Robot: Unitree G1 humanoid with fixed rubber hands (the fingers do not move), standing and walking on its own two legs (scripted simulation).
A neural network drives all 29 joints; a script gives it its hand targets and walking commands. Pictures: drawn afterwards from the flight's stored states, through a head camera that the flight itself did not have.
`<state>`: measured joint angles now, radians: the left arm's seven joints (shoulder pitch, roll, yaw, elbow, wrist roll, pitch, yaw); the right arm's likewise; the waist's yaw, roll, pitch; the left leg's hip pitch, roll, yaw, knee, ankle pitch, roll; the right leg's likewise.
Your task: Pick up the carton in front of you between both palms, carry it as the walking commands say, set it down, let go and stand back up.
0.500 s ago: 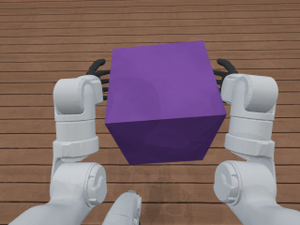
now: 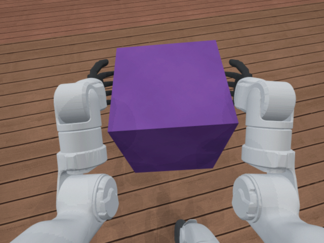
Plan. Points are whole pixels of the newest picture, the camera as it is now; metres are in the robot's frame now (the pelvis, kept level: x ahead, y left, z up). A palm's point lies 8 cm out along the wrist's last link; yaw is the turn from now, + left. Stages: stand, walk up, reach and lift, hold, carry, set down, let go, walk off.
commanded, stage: carry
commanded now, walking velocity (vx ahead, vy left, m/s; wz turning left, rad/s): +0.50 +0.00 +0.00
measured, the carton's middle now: (170, 115) +0.39 -0.04 +0.10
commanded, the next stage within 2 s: none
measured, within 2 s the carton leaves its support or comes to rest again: neither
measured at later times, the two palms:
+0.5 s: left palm (93, 8) +0.72 +0.15 +0.21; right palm (194, 4) +0.72 -0.14 +0.21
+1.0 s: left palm out of the picture +1.00 +0.15 +0.26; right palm out of the picture +1.04 -0.14 +0.27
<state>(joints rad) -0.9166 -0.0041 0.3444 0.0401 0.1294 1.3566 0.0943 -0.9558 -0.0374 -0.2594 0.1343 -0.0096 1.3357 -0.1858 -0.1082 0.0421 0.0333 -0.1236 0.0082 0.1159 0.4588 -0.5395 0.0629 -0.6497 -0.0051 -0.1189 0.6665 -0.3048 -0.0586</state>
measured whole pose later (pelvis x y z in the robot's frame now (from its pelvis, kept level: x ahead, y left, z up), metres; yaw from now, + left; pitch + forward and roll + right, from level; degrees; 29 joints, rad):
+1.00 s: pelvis +0.64 -0.04 +0.10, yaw +1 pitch +4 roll +1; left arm -0.88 0.01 0.25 0.18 0.06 1.38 0.16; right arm -0.94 -0.03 -0.30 0.23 -0.10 1.37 -0.14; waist 0.10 -0.01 0.00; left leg -0.64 0.00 0.03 1.28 -0.45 0.04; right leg -0.34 0.00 -0.11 0.52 -0.38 -0.04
